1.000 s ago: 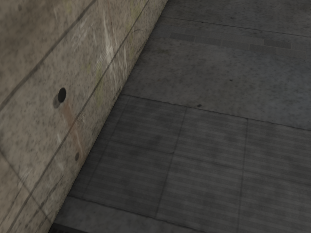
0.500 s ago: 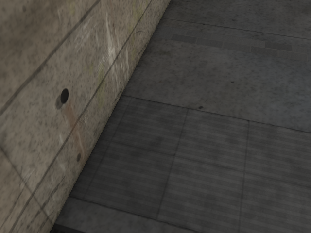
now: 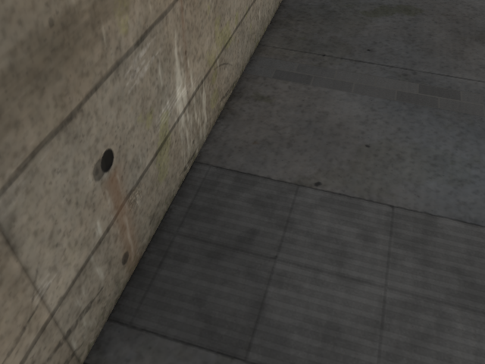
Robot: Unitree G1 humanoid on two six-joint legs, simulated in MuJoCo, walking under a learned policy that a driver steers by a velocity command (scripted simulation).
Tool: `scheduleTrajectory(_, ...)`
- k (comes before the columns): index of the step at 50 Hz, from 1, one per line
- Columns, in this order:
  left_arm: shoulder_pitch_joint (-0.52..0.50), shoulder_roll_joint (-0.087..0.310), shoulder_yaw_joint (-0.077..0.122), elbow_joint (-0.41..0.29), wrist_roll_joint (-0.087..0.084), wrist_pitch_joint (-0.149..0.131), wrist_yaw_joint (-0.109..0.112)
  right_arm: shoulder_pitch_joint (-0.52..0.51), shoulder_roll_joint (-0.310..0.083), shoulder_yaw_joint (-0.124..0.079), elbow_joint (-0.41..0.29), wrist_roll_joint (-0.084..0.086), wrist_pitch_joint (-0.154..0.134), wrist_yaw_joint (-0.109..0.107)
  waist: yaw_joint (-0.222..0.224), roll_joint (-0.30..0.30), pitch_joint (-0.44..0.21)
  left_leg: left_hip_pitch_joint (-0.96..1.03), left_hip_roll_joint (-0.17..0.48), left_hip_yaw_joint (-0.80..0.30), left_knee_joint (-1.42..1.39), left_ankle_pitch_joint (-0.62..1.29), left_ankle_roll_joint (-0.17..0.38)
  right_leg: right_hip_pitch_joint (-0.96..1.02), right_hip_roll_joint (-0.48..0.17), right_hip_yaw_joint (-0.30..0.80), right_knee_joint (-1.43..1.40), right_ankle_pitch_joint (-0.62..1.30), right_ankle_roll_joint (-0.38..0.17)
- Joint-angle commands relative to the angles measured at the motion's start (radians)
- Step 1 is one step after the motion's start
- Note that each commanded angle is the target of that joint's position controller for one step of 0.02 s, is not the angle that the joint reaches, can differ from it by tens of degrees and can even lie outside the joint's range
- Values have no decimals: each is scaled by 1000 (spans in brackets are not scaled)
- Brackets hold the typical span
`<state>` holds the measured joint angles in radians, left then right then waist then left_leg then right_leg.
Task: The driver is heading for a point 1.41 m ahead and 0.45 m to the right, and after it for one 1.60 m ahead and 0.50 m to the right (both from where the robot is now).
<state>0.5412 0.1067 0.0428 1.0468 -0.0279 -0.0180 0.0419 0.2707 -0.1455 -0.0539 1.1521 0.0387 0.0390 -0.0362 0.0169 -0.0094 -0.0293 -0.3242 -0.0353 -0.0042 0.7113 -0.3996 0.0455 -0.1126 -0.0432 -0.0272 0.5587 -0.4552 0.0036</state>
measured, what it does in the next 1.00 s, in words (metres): goes down: right foot 0.19 m lower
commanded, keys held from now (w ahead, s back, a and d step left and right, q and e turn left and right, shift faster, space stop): w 1.00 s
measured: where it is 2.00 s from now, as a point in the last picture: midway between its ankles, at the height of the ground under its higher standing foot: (299, 238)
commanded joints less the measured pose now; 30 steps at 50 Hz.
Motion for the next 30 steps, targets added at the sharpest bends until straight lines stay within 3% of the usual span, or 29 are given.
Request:
scheduleTrajectory(1,0,121,31,-53,-25,-7,22,-3,-53,-10,-46,12,-69,5,-34,-114,244,-47,5,46,-78,-107,53,-246,-173,229,-153,-201,-171)
scheduleTrajectory(2,-24,116,31,-71,-14,-17,23,102,-83,-20,-22,-9,-78,14,-56,-42,205,59,34,-44,-123,7,77,-322,-102,172,17,-141,-138)
scheduleTrajectory(3,-77,66,23,-108,-7,-30,23,234,-150,-48,21,-8,-92,23,-89,159,156,150,121,-267,-289,-131,151,-463,62,-10,336,-170,-80)
scheduleTrajectory(4,-151,61,20,-155,-24,-42,21,389,-238,-66,38,-21,-116,41,-146,352,115,241,345,-760,-506,-261,328,-668,140,2,642,-345,-48)
scheduleTrajectory(5,-221,88,23,-179,-41,-68,14,373,-191,-46,33,-24,-139,45,-131,180,169,269,412,-852,-509,-273,365,-826,65,160,726,-247,-75)
scheduleTrajectory(6,-218,84,22,-171,-35,-77,8,310,-164,-40,15,-20,-151,43,-94,85,188,233,396,-768,-430,-183,325,-863,27,184,758,-116,-92)
scheduleTrajectory(7,-154,82,22,-145,-1,-73,9,240,-141,-30,-17,-13,-149,36,-47,42,160,218,369,-659,-373,-99,292,-875,-19,183,746,-26,-82)
scheduleTrajectory(8,-151,113,34,-145,15,-65,9,193,-121,-17,-37,-15,-141,30,-23,23,125,177,355,-578,-360,-7,261,-837,-51,181,715,48,-75)
scheduleTrajectory(9,-147,127,40,-135,21,-53,0,177,-89,-4,-51,-23,-130,23,-8,-4,80,99,289,-447,-359,-5,224,-725,-74,160,626,171,-64)
scheduleTrajectory(10,-137,110,38,-129,25,-45,-11,184,-88,2,-47,-37,-124,14,3,56,59,65,268,-401,-339,49,215,-681,-67,139,651,279,-58)
scheduleTrajectory(11,-142,116,37,-137,24,-40,-18,195,-94,8,-55,-38,-125,9,10,69,51,28,250,-349,-340,122,209,-653,-59,118,653,335,-52)
scheduleTrajectory(12,-224,149,49,-171,9,-42,-34,249,-45,32,-23,-31,-139,2,0,63,64,90,211,-300,-306,93,162,-714,-83,188,546,515,-61)
scheduleTrajectory(13,-284,150,47,-198,12,-46,-43,290,-63,36,-18,-30,-148,-4,-21,94,74,141,222,-299,-297,122,157,-770,-72,177,484,581,-63)
scheduleTrajectory(14,-330,153,40,-220,21,-51,-48,275,-74,39,-31,-18,-148,-30,-22,92,119,66,190,-232,-280,109,156,-726,-58,150,326,724,-31)
scheduleTrajectory(15,-392,156,41,-243,34,-56,-60,276,-78,44,-34,-21,-141,-44,-41,87,122,20,171,-205,-245,93,148,-671,-39,124,234,826,-19)
scheduleTrajectory(16,-409,134,35,-247,42,-58,-75,290,-80,48,-36,-26,-132,-50,-51,84,111,-33,155,-178,-209,74,147,-580,-22,107,176,905,-9)
scheduleTrajectory(18,-424,131,32,-262,34,-49,-93,285,-111,50,-47,-23,-127,-50,-62,110,116,-91,159,-183,-172,4,155,-496,-8,100,163,947,-5)
scheduleTrajectory(21,-521,154,24,-304,27,-44,-104,278,-116,48,-66,-10,-126,-39,-97,63,174,-83,166,-196,-57,-47,151,-503,-24,104,97,906,-12)
scheduleTrajectory(23,-606,144,5,-332,9,-58,-121,290,-124,44,-81,-9,-116,-40,-147,66,210,30,175,-235,28,-68,153,-581,-49,124,2,816,1)
scheduleTrajectory(25,-647,148,-3,-339,-2,-89,-146,292,-151,27,-93,-15,-95,-46,-180,52,212,153,181,-273,116,0,149,-616,-79,134,-117,763,0)
scheduleTrajectory(26,-616,164,-1,-319,-3,-94,-147,275,-161,20,-103,-15,-87,-45,-170,55,200,166,177,-273,166,67,139,-557,-89,121,-164,732,0)
scheduleTrajectory(27,-470,199,14,-275,-24,-85,-136,226,-203,1,-97,-33,-84,-40,-96,98,157,114,206,-298,276,106,126,-391,-143,166,-183,726,-32)
scheduleTrajectory(28,-236,254,40,-199,-19,-89,-123,176,-176,-2,-85,-36,-93,-31,28,27,62,42,152,-226,506,204,92,-128,-124,103,-242,818,-60)
scheduleTrajectory(29,19,296,59,-103,6,-86,-116,174,-126,7,-72,-44,-118,-3,142,-89,-36,-107,19,-74,876,156,42,190,-87,7,-243,985,-101)
scheduleTrajectory(30,206,277,41,-7,36,-88,-115,206,-42,10,-80,-56,-138,25,160,-296,-124,-466,-100,-41,1303,-475,6,525,-152,66,26,1307,-110)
